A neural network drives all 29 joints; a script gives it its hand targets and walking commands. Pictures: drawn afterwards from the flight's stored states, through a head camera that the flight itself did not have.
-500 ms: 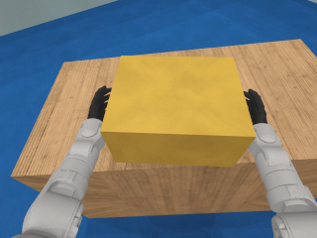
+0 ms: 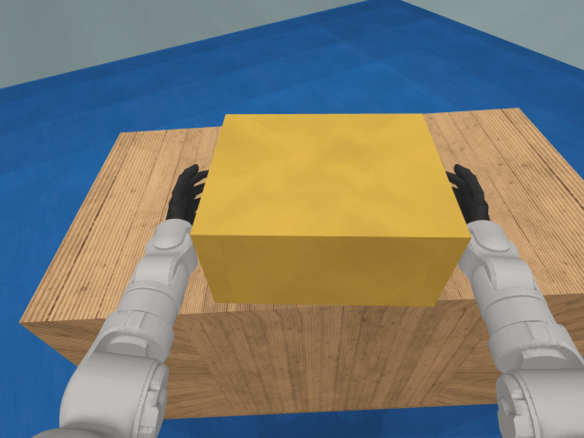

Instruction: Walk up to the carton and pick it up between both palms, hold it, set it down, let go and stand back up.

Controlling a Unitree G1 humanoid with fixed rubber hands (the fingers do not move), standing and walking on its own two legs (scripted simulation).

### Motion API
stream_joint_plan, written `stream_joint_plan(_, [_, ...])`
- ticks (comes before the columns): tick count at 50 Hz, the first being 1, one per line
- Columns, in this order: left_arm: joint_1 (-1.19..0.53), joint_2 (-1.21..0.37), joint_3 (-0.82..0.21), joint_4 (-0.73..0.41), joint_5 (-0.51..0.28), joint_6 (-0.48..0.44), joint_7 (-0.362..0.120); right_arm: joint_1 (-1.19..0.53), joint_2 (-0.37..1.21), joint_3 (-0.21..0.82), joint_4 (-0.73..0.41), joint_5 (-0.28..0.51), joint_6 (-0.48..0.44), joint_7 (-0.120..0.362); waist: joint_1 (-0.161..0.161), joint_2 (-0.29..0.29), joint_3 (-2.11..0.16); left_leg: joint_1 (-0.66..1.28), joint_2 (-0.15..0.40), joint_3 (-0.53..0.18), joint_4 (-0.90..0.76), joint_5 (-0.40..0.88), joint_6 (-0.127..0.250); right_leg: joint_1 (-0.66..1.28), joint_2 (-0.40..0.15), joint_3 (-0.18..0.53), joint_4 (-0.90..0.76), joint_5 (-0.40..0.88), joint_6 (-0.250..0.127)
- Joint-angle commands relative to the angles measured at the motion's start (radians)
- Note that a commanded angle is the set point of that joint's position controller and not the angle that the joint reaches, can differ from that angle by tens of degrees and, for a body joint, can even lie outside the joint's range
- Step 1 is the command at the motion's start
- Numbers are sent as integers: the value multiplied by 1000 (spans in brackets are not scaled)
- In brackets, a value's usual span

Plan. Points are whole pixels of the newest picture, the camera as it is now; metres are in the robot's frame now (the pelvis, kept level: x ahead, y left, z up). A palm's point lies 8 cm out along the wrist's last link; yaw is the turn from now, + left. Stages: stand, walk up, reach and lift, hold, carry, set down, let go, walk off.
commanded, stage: reach and lift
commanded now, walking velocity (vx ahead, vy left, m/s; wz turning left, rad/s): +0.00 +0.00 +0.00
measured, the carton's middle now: (322, 204) +0.43 -0.02 +0.09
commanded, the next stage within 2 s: hold in 1.22 s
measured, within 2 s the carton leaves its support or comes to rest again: neither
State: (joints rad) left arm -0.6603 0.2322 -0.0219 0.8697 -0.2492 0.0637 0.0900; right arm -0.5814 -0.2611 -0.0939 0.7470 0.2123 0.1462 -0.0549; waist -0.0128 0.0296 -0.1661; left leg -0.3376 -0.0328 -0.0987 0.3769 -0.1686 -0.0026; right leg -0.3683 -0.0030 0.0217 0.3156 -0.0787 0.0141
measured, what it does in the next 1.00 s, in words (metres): stands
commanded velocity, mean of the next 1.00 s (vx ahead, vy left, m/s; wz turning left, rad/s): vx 0.00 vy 0.00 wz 0.00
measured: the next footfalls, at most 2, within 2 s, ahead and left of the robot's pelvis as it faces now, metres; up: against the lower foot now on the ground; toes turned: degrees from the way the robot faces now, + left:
none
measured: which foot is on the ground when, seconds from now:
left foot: down 0.00-1.00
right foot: down 0.00-1.00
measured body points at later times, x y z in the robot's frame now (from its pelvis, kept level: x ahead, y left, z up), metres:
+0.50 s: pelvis +0.01 +0.00 +0.00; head +0.00 -0.02 +0.45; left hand +0.39 +0.18 +0.14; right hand +0.38 -0.23 +0.13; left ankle +0.01 +0.12 -0.74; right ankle +0.04 -0.13 -0.74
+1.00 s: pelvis +0.00 +0.00 +0.00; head -0.01 -0.01 +0.45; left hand +0.38 +0.18 +0.15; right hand +0.37 -0.23 +0.13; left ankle +0.01 +0.12 -0.74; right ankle +0.04 -0.13 -0.74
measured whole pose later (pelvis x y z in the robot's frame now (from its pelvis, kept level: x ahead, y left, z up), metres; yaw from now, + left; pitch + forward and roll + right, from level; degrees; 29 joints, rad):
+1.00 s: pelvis +0.00 +0.00 +0.00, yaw +0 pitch +4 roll +0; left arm -0.49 0.14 0.18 0.31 -0.06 0.47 0.03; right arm -0.46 -0.22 -0.16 0.31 0.16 0.46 -0.05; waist -0.02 0.02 -0.13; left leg -0.24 -0.02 -0.10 0.34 -0.16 -0.01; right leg -0.27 0.01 0.03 0.28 -0.08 0.01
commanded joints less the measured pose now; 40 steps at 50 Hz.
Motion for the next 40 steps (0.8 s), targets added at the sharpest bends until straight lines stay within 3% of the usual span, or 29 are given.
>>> stream_joint_plan(1, [-831, -769, -376, -649, -55, -51, -139, -869, 718, 441, -581, 79, -53, 201, -1, -50, -701, 64, -26, 23, -47, 185, -13, 427, 52, 0, 30, 157, -21])
stream_joint_plan(8, [-692, -701, -431, -958, -93, 91, -122, -716, 646, 510, -853, 125, 95, 173, 5, -48, -773, 75, -33, 15, -19, 335, -37, 488, 59, 37, 47, 293, -33])
stream_joint_plan(14, [-555, -654, -421, -1092, -84, 204, -137, -606, 564, 530, -997, 159, 204, 144, 4, -45, -731, 104, -35, 9, -13, 423, -53, 537, 66, 49, 49, 406, -36])
stream_joint_plan(23, [-551, -637, -331, -1039, -22, 316, -193, -641, 569, 474, -946, 141, 285, 139, -3, -72, -562, 68, -36, 18, -80, 281, -37, 574, 50, 53, 30, 358, -33])
stream_joint_plan(24, [-584, -608, -281, -1005, 36, 316, -201, -582, 587, 416, -876, 123, 270, 149, -33, -51, -501, 35, -40, 22, -94, 221, -46, 555, 41, 25, 20, 313, -15])
stream_joint_plan(27, [-539, -635, -220, -873, 106, 322, -230, -591, 563, 361, -784, 64, 232, 177, -30, -35, -437, 66, -34, 35, -114, 172, -51, 521, 35, 0, 3, 235, -25])
stream_joint_plan(34, [-587, -676, -304, -940, 78, 312, -219, -703, 594, 433, -882, 93, 170, 185, -30, -23, -553, 152, -38, 39, -67, 302, -66, 547, 57, -23, 21, 325, -19])
stream_joint_plan(40, [-557, -653, -263, -886, 88, 336, -219, -720, 602, 444, -871, 87, 186, 181, -2, -91, -482, 87, -41, 48, -107, 189, -27, 558, 46, -12, 5, 264, -11])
